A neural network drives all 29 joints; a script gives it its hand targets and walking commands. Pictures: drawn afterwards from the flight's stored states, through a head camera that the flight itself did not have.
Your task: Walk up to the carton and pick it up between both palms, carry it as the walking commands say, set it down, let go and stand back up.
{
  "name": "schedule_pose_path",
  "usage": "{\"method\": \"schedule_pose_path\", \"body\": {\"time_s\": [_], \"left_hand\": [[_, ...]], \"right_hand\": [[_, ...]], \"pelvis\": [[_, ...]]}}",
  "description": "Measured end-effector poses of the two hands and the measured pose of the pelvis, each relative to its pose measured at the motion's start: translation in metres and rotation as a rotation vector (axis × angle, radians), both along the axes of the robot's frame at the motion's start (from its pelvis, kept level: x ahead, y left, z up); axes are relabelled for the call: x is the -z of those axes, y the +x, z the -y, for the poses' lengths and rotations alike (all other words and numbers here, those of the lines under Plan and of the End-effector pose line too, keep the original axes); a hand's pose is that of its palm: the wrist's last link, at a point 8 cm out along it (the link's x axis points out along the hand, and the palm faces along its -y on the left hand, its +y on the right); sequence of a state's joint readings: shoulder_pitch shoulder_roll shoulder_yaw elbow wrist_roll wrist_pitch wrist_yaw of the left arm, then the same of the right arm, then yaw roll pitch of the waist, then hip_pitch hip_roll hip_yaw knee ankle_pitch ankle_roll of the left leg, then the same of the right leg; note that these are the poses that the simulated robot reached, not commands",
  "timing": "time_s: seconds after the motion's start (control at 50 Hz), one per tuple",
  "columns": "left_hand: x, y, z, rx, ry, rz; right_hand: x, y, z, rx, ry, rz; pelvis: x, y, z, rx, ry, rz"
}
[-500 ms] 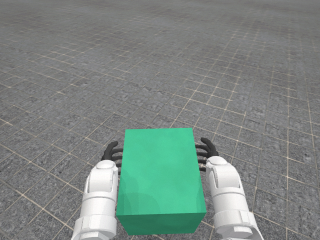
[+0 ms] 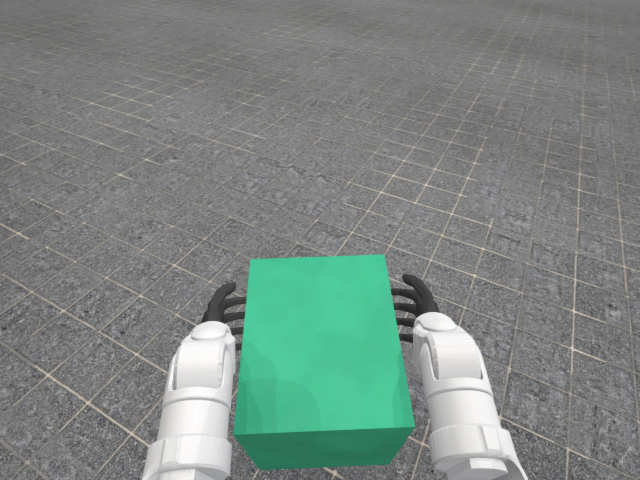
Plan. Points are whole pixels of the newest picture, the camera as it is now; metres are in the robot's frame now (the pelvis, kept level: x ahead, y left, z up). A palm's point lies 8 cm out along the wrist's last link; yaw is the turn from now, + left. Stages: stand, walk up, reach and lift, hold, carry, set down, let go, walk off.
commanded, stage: hold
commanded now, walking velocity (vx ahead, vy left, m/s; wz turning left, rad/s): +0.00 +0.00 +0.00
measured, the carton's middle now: (321, 363) +0.29 +0.00 -0.03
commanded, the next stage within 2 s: carry in 0.58 s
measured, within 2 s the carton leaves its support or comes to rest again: neither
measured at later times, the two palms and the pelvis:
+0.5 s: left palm (210, 327) +0.30 +0.15 +0.05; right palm (420, 322) +0.30 -0.13 +0.06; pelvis +0.01 +0.01 +0.00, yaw +0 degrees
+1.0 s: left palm (242, 289) +0.34 +0.11 +0.08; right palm (449, 300) +0.31 -0.16 +0.08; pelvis -0.02 +0.00 -0.02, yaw -4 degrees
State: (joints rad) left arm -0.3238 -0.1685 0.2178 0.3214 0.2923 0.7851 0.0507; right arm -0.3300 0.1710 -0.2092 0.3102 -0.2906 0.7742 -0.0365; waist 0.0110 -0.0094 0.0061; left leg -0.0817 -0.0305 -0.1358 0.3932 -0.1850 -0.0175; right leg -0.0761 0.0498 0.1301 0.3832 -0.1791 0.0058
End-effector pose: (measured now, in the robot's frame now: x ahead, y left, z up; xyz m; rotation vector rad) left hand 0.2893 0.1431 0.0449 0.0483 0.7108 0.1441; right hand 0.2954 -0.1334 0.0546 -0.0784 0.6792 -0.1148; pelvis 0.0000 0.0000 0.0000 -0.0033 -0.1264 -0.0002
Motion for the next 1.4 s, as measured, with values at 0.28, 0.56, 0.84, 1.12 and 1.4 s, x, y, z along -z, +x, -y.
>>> {"method": "schedule_pose_path", "body": {"time_s": [0.28, 0.56, 0.84, 1.12, 1.4], "left_hand": [[-0.005, 0.009, -0.002, -0.011, 0.013, 0.008], [-0.002, 0.009, -0.007, 0.016, 0.016, -0.010], [-0.011, 0.022, 0.014, -0.005, 0.034, 0.047], [-0.054, 0.057, 0.051, 0.137, 0.044, -0.028], [-0.045, 0.062, 0.156, 0.293, 0.056, -0.153]], "right_hand": [[-0.003, 0.006, -0.007, 0.050, -0.017, 0.010], [0.001, 0.005, -0.006, -0.014, 0.011, -0.011], [0.004, 0.014, 0.010, 0.082, 0.056, 0.045], [-0.041, 0.013, 0.043, 0.177, -0.010, -0.034], [-0.021, -0.037, 0.131, 0.409, 0.026, -0.210]], "pelvis": [[0.001, 0.000, -0.008, 0.006, -0.001, -0.016], [-0.002, 0.015, -0.009, 0.004, 0.001, -0.002], [0.017, -0.003, 0.003, 0.019, 0.007, -0.154], [0.016, -0.023, 0.010, 0.138, 0.008, -0.205], [0.009, -0.048, 0.022, 0.254, 0.078, -0.232]]}}
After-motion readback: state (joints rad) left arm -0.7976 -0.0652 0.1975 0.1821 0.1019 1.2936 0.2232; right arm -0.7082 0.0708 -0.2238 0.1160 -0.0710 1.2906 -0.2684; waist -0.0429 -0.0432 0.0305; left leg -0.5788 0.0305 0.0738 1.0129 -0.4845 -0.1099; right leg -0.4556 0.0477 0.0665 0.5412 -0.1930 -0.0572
